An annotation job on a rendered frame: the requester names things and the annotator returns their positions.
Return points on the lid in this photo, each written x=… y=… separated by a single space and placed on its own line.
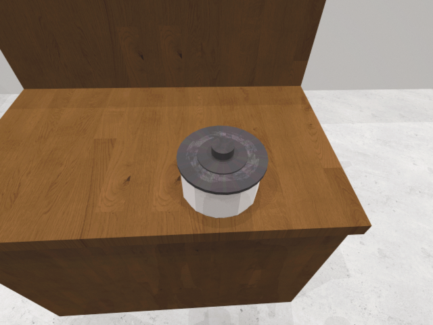
x=203 y=171

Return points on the table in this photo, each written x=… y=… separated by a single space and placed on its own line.
x=92 y=214

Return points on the pot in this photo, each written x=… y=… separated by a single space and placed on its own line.
x=218 y=206

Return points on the knob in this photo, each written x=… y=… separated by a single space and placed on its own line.
x=222 y=148

